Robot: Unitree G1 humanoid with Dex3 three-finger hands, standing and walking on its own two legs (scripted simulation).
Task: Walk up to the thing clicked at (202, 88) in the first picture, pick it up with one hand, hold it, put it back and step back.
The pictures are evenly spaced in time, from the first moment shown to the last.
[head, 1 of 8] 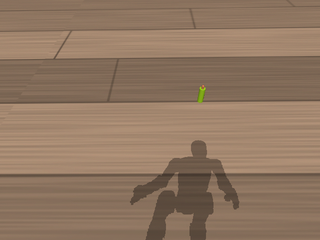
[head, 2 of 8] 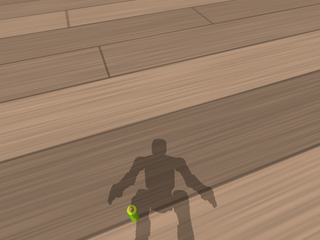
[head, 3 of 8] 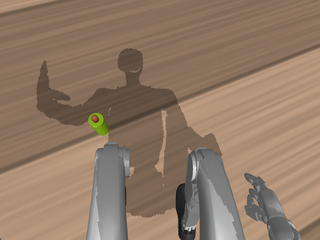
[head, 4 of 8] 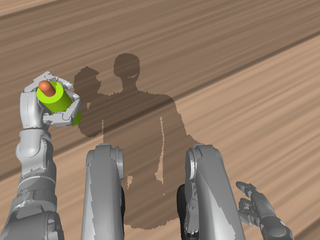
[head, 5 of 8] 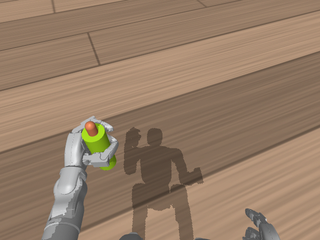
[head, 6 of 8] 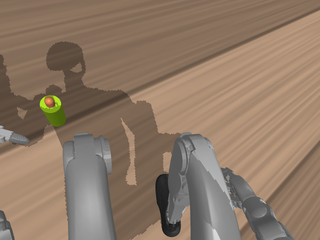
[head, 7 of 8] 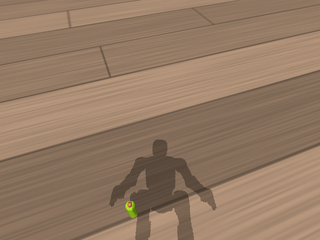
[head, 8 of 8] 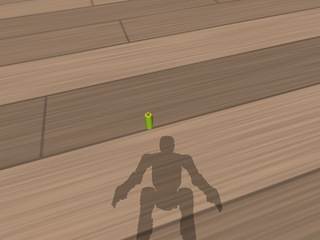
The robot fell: no
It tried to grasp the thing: yes
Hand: left
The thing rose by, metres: 0.70
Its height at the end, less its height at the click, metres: +0.00
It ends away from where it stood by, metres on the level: 0.01
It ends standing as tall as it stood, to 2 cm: yes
